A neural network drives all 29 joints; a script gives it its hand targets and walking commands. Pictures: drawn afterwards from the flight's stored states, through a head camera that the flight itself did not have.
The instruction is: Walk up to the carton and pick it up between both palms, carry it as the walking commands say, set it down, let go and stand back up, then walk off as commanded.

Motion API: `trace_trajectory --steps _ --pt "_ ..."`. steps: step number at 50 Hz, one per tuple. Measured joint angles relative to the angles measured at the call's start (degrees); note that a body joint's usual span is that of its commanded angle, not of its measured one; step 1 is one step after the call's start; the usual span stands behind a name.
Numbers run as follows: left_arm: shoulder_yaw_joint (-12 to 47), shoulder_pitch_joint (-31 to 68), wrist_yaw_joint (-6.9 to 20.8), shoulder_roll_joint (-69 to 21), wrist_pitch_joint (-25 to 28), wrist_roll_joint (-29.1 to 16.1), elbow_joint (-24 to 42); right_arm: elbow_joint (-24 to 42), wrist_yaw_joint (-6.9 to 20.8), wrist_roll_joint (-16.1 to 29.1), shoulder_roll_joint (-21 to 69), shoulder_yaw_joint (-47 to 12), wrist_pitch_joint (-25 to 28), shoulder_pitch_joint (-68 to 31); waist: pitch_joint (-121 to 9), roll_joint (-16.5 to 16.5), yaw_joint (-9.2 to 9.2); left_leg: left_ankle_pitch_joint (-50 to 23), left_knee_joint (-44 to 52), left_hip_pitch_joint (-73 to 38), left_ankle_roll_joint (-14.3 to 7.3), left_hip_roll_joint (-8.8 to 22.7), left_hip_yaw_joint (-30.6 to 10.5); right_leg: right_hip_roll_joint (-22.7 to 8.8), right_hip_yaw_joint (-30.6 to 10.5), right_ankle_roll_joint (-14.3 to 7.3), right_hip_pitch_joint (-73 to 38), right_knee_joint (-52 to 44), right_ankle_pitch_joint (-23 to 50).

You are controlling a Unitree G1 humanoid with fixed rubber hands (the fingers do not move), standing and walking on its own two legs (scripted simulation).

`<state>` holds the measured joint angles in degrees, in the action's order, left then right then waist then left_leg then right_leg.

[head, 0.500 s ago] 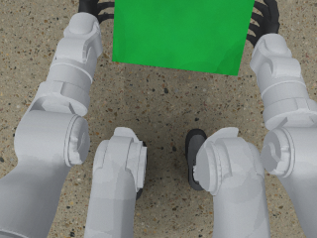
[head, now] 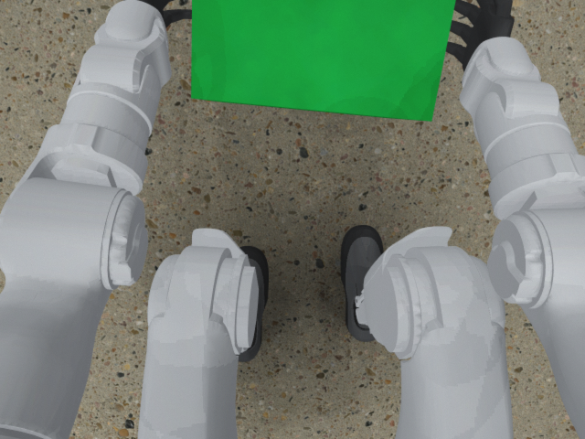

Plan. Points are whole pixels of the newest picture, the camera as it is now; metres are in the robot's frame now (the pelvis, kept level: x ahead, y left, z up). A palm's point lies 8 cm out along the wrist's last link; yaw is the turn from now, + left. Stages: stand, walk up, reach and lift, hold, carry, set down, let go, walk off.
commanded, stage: set down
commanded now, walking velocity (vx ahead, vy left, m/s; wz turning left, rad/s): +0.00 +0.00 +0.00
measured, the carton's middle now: (315, 36) +0.55 -0.02 -0.25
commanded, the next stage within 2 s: none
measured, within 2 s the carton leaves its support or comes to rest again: rests again in 0.34 s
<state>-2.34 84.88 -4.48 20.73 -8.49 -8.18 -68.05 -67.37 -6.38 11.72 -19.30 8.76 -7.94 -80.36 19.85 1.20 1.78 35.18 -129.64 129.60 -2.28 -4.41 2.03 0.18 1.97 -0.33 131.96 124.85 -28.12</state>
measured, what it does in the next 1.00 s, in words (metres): stands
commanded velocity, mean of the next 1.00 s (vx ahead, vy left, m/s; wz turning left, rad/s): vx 0.00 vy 0.00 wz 0.00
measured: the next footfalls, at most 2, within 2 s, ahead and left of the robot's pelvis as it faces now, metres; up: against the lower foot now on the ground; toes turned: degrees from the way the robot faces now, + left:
none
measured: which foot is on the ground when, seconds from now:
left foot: down 0.00-1.00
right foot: down 0.00-1.00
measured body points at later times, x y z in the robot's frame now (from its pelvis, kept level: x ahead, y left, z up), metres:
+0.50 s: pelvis +0.00 +0.00 -0.01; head +0.36 +0.00 +0.25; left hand +0.56 +0.17 -0.18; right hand +0.53 -0.20 -0.19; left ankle +0.10 +0.10 -0.32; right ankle +0.14 -0.11 -0.32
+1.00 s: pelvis +0.00 +0.00 -0.01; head +0.37 +0.01 +0.24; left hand +0.56 +0.16 -0.19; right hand +0.54 -0.20 -0.19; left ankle +0.10 +0.09 -0.32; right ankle +0.13 -0.11 -0.32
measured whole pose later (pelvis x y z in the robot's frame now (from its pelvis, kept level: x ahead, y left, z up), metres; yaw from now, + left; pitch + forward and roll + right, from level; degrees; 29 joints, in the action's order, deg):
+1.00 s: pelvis +0.00 +0.00 -0.01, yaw +1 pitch +34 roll -2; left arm -1.2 86.4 -3.0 22.1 -4.7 -9.3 -69.6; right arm -71.8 -2.6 10.6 -20.1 10.5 -3.4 -83.8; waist 22.9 0.7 2.6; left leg 35.1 -131.0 129.9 -3.3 -2.7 2.9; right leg -0.9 2.2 -0.8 131.8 126.9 -29.2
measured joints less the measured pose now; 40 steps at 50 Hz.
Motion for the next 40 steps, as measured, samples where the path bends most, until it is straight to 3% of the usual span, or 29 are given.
trace_trajectory --steps 24,40 --pt "-0.2 1.3 1.2 1.0 0.9 -0.4 -2.0 -2.1 3.1 -1.9 -0.6 1.3 0.8 -2.3 1.5 0.2 0.71 -0.2 -0.9 0.5 -0.9 0.9 1.0 -1.0 -0.1 -0.3 0.3 1.4 -0.6" --pt "-1.4 1.6 1.9 0.9 1.9 0.4 -1.2 -3.0 3.8 -1.9 -0.9 1.2 1.6 -3.6 3.0 -0.1 0.74 -0.1 -1.5 0.3 -1.0 1.4 0.8 -1.2 0.2 -0.5 -0.1 2.1 -0.9"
